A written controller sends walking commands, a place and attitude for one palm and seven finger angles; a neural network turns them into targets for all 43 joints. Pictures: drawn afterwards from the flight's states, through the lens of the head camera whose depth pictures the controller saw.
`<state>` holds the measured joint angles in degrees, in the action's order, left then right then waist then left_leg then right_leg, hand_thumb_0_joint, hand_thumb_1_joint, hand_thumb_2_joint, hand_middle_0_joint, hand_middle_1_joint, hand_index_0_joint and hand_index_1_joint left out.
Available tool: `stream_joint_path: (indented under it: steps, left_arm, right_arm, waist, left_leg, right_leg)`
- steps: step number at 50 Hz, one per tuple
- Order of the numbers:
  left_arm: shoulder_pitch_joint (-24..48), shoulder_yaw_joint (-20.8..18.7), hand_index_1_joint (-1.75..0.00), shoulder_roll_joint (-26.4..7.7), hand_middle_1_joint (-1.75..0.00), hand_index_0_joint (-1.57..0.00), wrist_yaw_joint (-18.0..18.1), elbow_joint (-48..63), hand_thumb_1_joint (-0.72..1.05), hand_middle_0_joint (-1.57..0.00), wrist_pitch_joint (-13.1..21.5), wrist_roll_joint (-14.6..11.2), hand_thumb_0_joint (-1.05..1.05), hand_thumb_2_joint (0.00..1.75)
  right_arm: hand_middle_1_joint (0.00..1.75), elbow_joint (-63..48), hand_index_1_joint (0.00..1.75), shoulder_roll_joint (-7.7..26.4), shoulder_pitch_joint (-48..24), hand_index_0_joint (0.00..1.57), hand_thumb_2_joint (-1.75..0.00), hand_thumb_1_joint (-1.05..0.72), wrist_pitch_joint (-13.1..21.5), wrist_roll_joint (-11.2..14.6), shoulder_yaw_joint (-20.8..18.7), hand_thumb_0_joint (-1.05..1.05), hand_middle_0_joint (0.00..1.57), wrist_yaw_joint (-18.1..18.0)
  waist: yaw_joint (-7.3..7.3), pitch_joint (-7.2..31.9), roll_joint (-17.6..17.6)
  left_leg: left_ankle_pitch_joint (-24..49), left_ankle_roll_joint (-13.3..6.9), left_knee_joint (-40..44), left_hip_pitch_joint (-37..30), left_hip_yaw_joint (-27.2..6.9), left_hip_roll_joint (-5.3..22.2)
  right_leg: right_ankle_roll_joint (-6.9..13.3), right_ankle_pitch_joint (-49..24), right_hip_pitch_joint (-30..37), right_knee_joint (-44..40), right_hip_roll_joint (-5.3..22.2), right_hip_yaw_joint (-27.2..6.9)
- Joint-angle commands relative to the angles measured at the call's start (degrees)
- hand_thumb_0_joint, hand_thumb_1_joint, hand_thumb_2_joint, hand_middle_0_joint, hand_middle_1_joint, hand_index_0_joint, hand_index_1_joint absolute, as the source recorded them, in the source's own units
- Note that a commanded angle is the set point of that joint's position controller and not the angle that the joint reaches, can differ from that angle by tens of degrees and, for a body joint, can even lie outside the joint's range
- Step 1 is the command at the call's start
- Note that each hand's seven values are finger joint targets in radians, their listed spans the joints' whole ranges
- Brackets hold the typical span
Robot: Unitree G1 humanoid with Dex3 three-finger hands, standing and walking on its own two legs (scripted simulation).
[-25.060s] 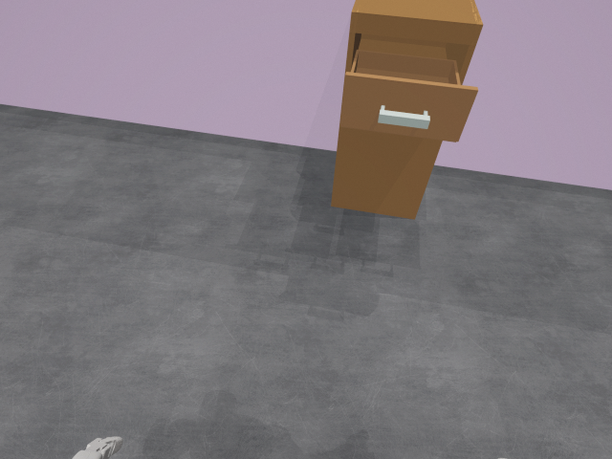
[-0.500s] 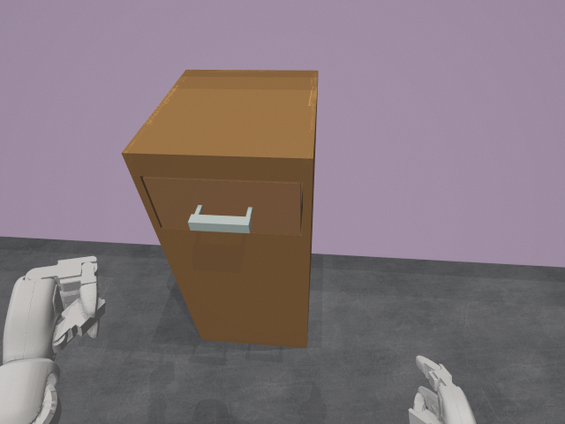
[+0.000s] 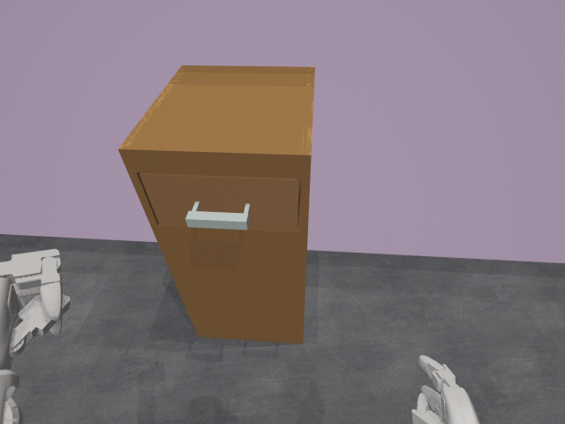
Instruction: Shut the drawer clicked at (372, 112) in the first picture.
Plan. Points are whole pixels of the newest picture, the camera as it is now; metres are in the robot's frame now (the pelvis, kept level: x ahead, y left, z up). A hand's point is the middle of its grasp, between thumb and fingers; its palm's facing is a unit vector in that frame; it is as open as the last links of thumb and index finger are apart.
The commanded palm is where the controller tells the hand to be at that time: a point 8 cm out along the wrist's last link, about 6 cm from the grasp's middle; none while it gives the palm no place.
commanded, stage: step back with the hand held close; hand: left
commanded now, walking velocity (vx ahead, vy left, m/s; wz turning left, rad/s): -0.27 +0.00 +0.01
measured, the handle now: (220, 213) +0.56 +0.21 -0.06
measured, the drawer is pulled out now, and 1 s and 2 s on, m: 0.00 0.00 0.00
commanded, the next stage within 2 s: stop stepping back and stand still in 1.16 s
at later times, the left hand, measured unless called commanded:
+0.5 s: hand (9, 368) +0.12 +0.27 +0.16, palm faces +0.37 -0.79 -0.48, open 3.2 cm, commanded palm +0.06 +0.30 +0.18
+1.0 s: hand out of the picture +0.04 +0.26 +0.16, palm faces +0.36 -0.79 -0.50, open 3.2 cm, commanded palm -0.04 +0.31 +0.18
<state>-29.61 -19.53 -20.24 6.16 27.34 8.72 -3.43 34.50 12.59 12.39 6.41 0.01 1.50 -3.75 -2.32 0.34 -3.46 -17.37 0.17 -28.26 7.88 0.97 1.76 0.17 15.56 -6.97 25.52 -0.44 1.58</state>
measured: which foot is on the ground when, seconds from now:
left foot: down 0.00-1.00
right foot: down 0.00-0.74, up 0.76-0.90, down 0.92-1.00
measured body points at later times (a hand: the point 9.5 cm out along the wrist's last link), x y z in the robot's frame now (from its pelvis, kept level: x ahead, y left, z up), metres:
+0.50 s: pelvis -0.07 +0.02 -0.01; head -0.06 +0.03 +0.44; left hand +0.10 +0.31 +0.19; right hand +0.11 -0.21 -0.08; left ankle -0.02 +0.12 -0.74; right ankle -0.02 -0.12 -0.74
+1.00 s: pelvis -0.15 +0.02 -0.02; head -0.11 +0.04 +0.43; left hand +0.01 +0.30 +0.18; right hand +0.03 -0.21 -0.10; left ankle -0.02 +0.12 -0.74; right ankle -0.18 -0.10 -0.74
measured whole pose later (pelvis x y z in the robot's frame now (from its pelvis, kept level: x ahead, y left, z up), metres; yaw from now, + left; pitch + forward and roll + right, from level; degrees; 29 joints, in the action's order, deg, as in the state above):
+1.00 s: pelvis -0.15 +0.02 -0.02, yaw +3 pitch +3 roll -3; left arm -36.0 -23.8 -23.1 7.5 34.9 18.0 -2.0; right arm 35.2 11.6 10.1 6.0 -0.6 -1.2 -3.1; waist 0.7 -3.3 -1.9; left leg -3.0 -1.7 -31.0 30.5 0.7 2.6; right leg 0.5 19.2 -15.4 32.4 -5.8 -3.0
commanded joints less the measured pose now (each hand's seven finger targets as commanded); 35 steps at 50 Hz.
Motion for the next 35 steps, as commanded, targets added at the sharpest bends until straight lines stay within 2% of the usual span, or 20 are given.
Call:
stream_joint_path:
  steps: [1, 3, 4, 5, 6, 9, 11, 12, 14, 17, 22, 24, 26, 27, 28, 30, 31, 32, 33, 35]
  left_arm:
    - [-1.8, -5.1, -1.6, -6.4, -1.6, -1.4, 0.7, 5.5, 0.9, -1.4, 4.8, 0.4, 0.0, 0.9]
    - [-4.4, -4.6, -1.6, -5.8, -1.6, -1.4, 0.5, 4.8, 0.9, -1.4, 4.9, 0.4, 0.0, 0.9]
    - [-5.1, -5.1, -1.6, -6.6, -1.6, -1.4, 0.6, 5.4, 0.9, -1.4, 4.9, 0.4, 0.0, 0.9]
    - [-5.3, -5.3, -1.6, -7.1, -1.6, -1.4, 0.7, 7.6, 0.9, -1.4, 5.2, 0.5, 0.0, 0.9]
    - [-6.1, -6.9, -1.6, -8.5, -1.6, -1.4, 0.9, 9.1, 0.9, -1.4, 5.4, 0.5, 0.0, 0.9]
    - [-7.2, -9.3, -1.6, -11.4, -1.6, -1.4, 1.8, 14.2, 0.9, -1.4, 5.9, 0.5, 0.0, 0.9]
    - [-7.3, -10.0, -1.6, -12.4, -1.6, -1.4, 2.3, 17.3, 0.9, -1.4, 6.1, 0.4, 0.0, 0.9]
    - [-6.8, -10.8, -1.6, -13.6, -1.6, -1.4, 2.6, 19.2, 0.9, -1.4, 6.2, 0.5, 0.0, 0.9]
    - [-7.4, -10.2, -1.6, -12.5, -1.6, -1.4, 2.9, 19.7, 0.9, -1.4, 6.4, 0.6, 0.0, 0.9]
    - [-8.2, -9.6, -1.6, -11.1, -1.6, -1.4, 3.0, 18.2, 0.9, -1.4, 6.6, 0.8, 0.0, 0.9]
    - [-6.9, -8.8, -1.6, -9.0, -1.6, -1.4, 3.1, 13.8, 0.9, -1.4, 7.3, 1.4, 0.0, 0.9]
    - [-5.5, -8.2, -1.6, -8.6, -1.6, -1.4, 3.2, 12.9, 0.9, -1.4, 7.6, 1.6, 0.0, 0.9]
    - [-4.2, -7.7, -1.6, -8.6, -1.6, -1.4, 3.2, 13.5, 0.9, -1.4, 8.0, 1.9, 0.0, 0.9]
    - [-2.9, -8.1, -1.6, -10.0, -1.6, -1.4, 3.4, 15.2, 0.9, -1.4, 8.2, 2.0, 0.0, 0.9]
    - [-2.7, -7.4, -1.6, -9.5, -1.6, -1.4, 3.5, 15.4, 0.9, -1.4, 8.4, 1.9, 0.0, 0.9]
    - [-2.1, -6.9, -1.6, -9.8, -1.6, -1.4, 3.9, 16.1, 0.9, -1.4, 8.6, 1.9, 0.0, 0.9]
    - [-1.4, -6.6, -1.6, -9.9, -1.6, -1.4, 4.2, 16.8, 0.9, -1.4, 8.7, 1.9, 0.0, 0.9]
    - [-1.4, -7.6, -1.6, -11.2, -1.6, -1.4, 4.5, 17.7, 0.9, -1.4, 8.8, 1.8, 0.0, 0.9]
    - [-1.9, -7.1, -1.6, -10.5, -1.6, -1.4, 4.6, 18.1, 0.9, -1.4, 9.1, 1.9, 0.0, 0.9]
    - [-2.7, -8.2, -1.6, -10.9, -1.6, -1.4, 4.9, 18.9, 0.9, -1.4, 9.5, 2.0, 0.0, 0.9]
  right_arm:
    - [0.3, -9.4, 0.3, 6.8, -6.3, 0.2, -0.9, -0.9, -0.2, -0.1, -4.0, 0.0, 0.2, 0.3]
    - [0.3, -9.8, 0.3, 6.8, -6.7, 0.2, -0.9, -0.9, -1.3, -0.1, -4.4, 0.0, 0.2, 0.5]
    - [0.3, -10.2, 0.3, 6.8, -7.0, 0.2, -0.9, -0.9, -1.9, 0.1, -4.6, 0.0, 0.2, 0.6]
    - [0.3, -10.7, 0.3, 7.0, -7.0, 0.2, -0.9, -0.9, -2.4, 0.1, -4.8, 0.0, 0.2, 0.7]
    - [0.3, -11.1, 0.3, 6.8, -7.5, 0.2, -0.9, -0.9, -2.7, 0.1, -5.0, 0.0, 0.2, 0.6]
    - [0.3, -12.8, 0.3, 6.5, -8.0, 0.2, -0.9, -0.9, -3.3, 0.3, -4.9, 0.0, 0.2, 0.1]
    - [0.3, -13.4, 0.3, 6.6, -7.7, 0.2, -0.9, -0.9, -3.2, 0.3, -4.9, 0.0, 0.2, -0.3]
    - [0.3, -13.6, 0.3, 6.9, -7.8, 0.2, -0.9, -0.9, -3.0, 0.3, -4.9, 0.0, 0.2, -0.6]
    - [0.3, -13.6, 0.3, 6.6, -7.1, 0.2, -0.9, -0.9, -2.5, 0.2, -4.8, 0.0, 0.2, -0.8]
    - [0.3, -13.0, 0.3, 7.0, -6.2, 0.2, -0.9, -0.9, -1.7, 0.0, -5.1, 0.0, 0.2, -0.9]
    - [0.3, -12.2, 0.3, 7.1, -5.6, 0.2, -0.9, -0.9, -0.5, 0.1, -5.3, 0.0, 0.2, -1.0]
    - [0.3, -12.0, 0.3, 6.9, -5.4, 0.2, -0.9, -0.9, -0.1, 0.4, -5.2, 0.0, 0.2, -0.9]
    - [0.3, -11.7, 0.3, 7.0, -4.5, 0.2, -0.9, -0.9, 0.2, 0.2, -5.4, 0.0, 0.2, -0.7]
    - [0.3, -11.7, 0.3, 7.2, -4.8, 0.2, -0.9, -0.9, 0.3, -0.1, -5.6, 0.0, 0.2, -0.8]
    - [0.3, -11.5, 0.3, 6.7, -4.5, 0.2, -0.9, -0.9, 0.4, -0.2, -5.3, 0.0, 0.2, -0.8]
    - [0.3, -11.1, 0.3, 6.6, -4.3, 0.2, -0.9, -0.9, 0.4, -0.4, -5.2, 0.0, 0.2, -0.7]
    - [0.3, -10.8, 0.3, 6.6, -4.1, 0.2, -0.9, -0.9, 0.3, -0.5, -5.0, 0.0, 0.2, -0.8]
    - [0.3, -10.7, 0.3, 6.8, -4.5, 0.2, -0.9, -0.9, 0.3, -0.7, -5.1, 0.0, 0.2, -1.0]
    - [0.3, -10.8, 0.3, 6.7, -4.2, 0.2, -0.9, -0.9, 0.2, -0.5, -4.7, 0.0, 0.2, -1.1]
    - [0.3, -11.3, 0.3, 7.2, -5.0, 0.2, -0.9, -0.9, 0.5, -0.5, -4.6, 0.0, 0.2, -1.3]
  waist:
    - [2.39, 0.3, 2.0]
    - [2.16, 2.0, 0.8]
    - [2.01, 3.3, 2.3]
    - [2.07, 4.6, 2.4]
    - [1.81, 6.2, 3.3]
    - [1.29, 9.4, 3.5]
    - [1.29, 10.4, 1.6]
    - [1.09, 10.9, -1.4]
    - [1.27, 9.9, -3.6]
    - [1.53, 7.9, -5.1]
    - [2.31, 2.8, -3.5]
    - [2.74, 1.0, 0.0]
    - [3.11, 0.5, 4.8]
    - [3.23, 0.1, 5.3]
    - [3.35, 0.0, 7.0]
    - [3.63, 0.0, 8.0]
    - [3.87, 0.1, 7.7]
    - [3.87, 0.8, 5.7]
    - [3.97, 1.0, 3.6]
    - [3.67, 1.6, -3.5]
  left_leg:
    - [16.1, -2.1, 3.9, 1.6, 0.0, 1.6]
    - [19.5, -2.1, 5.0, 2.1, 0.2, 2.3]
    - [19.9, -2.1, 5.1, 2.6, -0.1, 2.5]
    - [20.8, -2.1, 5.2, 2.9, -0.3, 2.6]
    - [21.9, -2.2, 5.1, 3.1, -0.4, 2.7]
    - [22.8, -2.2, 5.0, 4.6, -0.9, 2.5]
    - [23.3, -2.3, 4.9, 5.8, -1.3, 2.7]
    - [22.8, -2.4, 5.3, 6.7, -1.7, 2.9]
    - [21.3, -2.6, 6.2, 9.2, -2.3, 3.6]
    - [15.9, -3.1, 7.6, 14.0, -3.4, 4.4]
    - [-5.2, -4.4, 11.0, 26.7, -4.7, 5.6]
    - [-12.2, -4.4, 9.6, 29.4, -4.6, 4.8]
    - [-13.7, -3.8, 5.0, 26.3, -3.6, 2.5]
    - [-13.4, -3.4, 3.0, 23.5, -3.1, 1.3]
    - [-12.1, -2.9, 1.2, 20.9, -2.9, 0.5]
    - [-9.9, -2.0, -2.7, 14.3, -2.2, -0.5]
    - [-9.1, -1.7, -3.2, 12.6, -2.2, -0.7]
    - [-8.6, -1.7, -1.9, 11.7, -2.6, -0.7]
    - [-9.2, -2.0, 0.6, 12.4, -4.0, 0.2]
    - [-14.3, -3.6, 10.1, 20.8, -8.4, 3.9]
  right_leg:
    - [0.6, -23.1, -2.7, -4.6, 4.7, -4.9]
    - [0.0, -22.8, -1.8, -3.5, 4.1, -3.4]
    - [-0.2, -22.6, -1.0, -3.1, 3.9, -3.0]
    - [-0.3, -23.0, -0.1, -2.6, 3.8, -2.9]
    - [-0.4, -24.3, 0.9, -1.9, 3.7, -2.6]
    - [-0.7, -25.3, 2.9, -0.3, 3.4, -2.3]
    - [-0.9, -26.2, 3.7, 1.2, 3.1, -2.4]
    - [-1.1, -25.6, 4.1, 1.9, 2.7, -2.2]
    - [-1.4, -23.1, 4.2, 3.7, 1.9, -1.7]
    - [-1.3, -20.2, 4.5, 5.5, 1.1, -1.8]
    - [-1.2, -13.8, 6.5, 8.3, 0.7, -3.0]
    - [-1.0, -9.6, 4.9, 6.5, 1.5, -4.7]
    - [-0.1, -1.8, -1.2, 0.0, 3.2, -8.2]
    - [0.4, 2.4, -5.1, -3.4, 3.9, -9.9]
    - [1.0, 6.9, -8.6, -6.0, 5.0, -10.4]
    - [1.8, 14.4, -16.5, -10.0, 6.4, -11.0]
    - [1.9, 16.0, -18.6, -10.7, 6.6, -10.1]
    - [1.7, 15.7, -18.9, -10.4, 5.9, -9.2]
    - [1.1, 14.4, -17.6, -8.4, 4.8, -7.2]
    - [-0.7, 9.5, -8.9, -0.1, 0.5, -3.7]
